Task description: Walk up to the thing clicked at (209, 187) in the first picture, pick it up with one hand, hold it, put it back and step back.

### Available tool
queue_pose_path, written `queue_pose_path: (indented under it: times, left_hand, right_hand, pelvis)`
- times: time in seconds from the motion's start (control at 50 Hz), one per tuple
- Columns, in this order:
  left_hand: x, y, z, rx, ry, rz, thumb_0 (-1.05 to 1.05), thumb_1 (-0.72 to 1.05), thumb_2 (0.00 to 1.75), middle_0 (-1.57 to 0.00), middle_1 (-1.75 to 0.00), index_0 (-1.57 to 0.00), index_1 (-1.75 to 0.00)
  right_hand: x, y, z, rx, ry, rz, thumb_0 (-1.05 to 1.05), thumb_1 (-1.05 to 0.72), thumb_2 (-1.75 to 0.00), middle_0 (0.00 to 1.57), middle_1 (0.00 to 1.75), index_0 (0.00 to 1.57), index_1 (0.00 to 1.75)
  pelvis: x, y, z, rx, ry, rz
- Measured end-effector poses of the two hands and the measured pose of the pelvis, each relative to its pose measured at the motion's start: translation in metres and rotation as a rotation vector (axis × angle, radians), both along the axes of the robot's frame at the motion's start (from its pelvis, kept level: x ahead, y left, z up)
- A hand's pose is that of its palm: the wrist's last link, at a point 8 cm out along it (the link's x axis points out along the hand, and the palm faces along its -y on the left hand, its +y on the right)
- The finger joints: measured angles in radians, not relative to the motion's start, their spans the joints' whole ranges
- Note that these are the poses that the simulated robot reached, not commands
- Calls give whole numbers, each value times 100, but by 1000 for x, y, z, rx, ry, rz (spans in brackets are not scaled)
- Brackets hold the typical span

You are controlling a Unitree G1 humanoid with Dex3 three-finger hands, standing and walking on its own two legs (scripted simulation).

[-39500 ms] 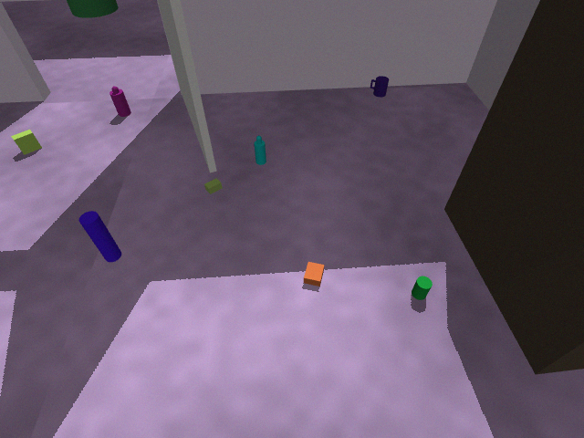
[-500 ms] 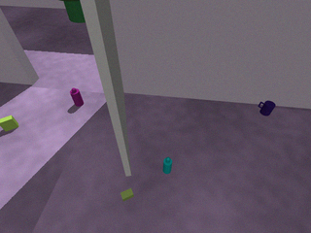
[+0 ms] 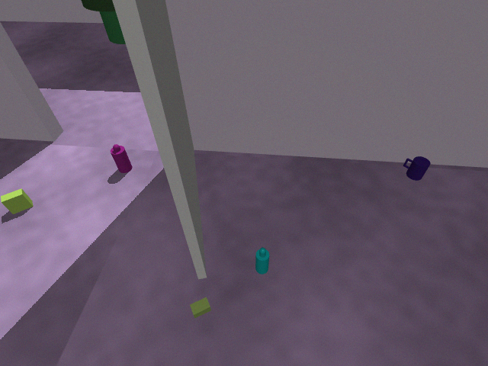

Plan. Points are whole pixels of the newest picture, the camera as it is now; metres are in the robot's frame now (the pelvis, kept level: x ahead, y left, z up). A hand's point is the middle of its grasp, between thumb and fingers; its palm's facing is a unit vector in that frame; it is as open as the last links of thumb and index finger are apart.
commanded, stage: stand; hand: left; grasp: from above
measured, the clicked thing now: (200, 307) +0.49 +0.23 -0.76
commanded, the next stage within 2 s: step back in 1.46 s
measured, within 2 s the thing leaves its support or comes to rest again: neither
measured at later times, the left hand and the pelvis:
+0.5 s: hand out of the picture +0.10 +0.23 -0.15, palm faces +0.01 -0.94 -0.33, open 7.3 cm; pelvis +0.02 -0.01 +0.00, yaw +0 degrees
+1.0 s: hand out of the picture +0.09 +0.23 -0.15, palm faces -0.01 -0.94 -0.34, open 7.3 cm; pelvis +0.03 -0.02 +0.00, yaw +0 degrees
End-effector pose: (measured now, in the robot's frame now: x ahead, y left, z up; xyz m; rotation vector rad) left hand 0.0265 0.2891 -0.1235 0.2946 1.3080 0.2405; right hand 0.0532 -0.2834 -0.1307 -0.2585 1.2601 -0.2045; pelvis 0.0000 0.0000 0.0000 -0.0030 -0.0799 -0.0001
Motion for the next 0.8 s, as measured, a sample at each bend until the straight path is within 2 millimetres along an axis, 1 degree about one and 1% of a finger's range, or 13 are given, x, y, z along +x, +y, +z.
queue_pose_path:
  times: [0.08, 0.18, 0.36, 0.48, 0.6, 0.8]
  left_hand:
    - [5, -5, 0, -3, 2, -2, 1, 91, 90, -21, -30, -21, -30]
    - [17, -10, 1, -9, -12, -6, 1, 91, 90, -21, -30, -21, -30]
    - [46, -18, 4, -18, -64, -20, 1, 91, 90, -21, -30, -21, -30]
    - [60, -18, 7, -14, -89, -30, 1, 91, 90, -21, -30, -21, -30]
    - [64, -16, 8, -8, -92, -34, 1, 91, 90, -21, -30, -21, -30]
    - [59, -14, 7, -4, -58, -32, 1, 91, 90, -21, -30, -21, -30]
  right_hand:
    - [-1, -5, 0, -1, 15, -1, 1, -91, -90, 20, 30, 20, 30]
    - [1, -10, 0, -3, 24, 0, 1, -91, -90, 20, 30, 20, 30]
    - [14, -13, 2, -7, 4, 6, 1, -91, -90, 20, 30, 20, 30]
    - [22, -16, 4, -11, -16, 10, 1, -91, -90, 20, 30, 20, 30]
    - [26, -19, 6, -14, -22, 12, 1, -91, -90, 20, 30, 20, 30]
    - [27, -24, 6, -17, 4, 14, 1, -91, -90, 20, 30, 20, 30]
  pelvis:
    - [3, -4, 0, 0, 3, -1]
    - [7, -8, 1, 0, 6, -2]
    - [14, -12, 2, 2, 7, -5]
    - [16, -14, 3, 3, 9, -4]
    - [17, -15, 3, 3, 12, -5]
    - [21, -17, 4, 3, 25, -2]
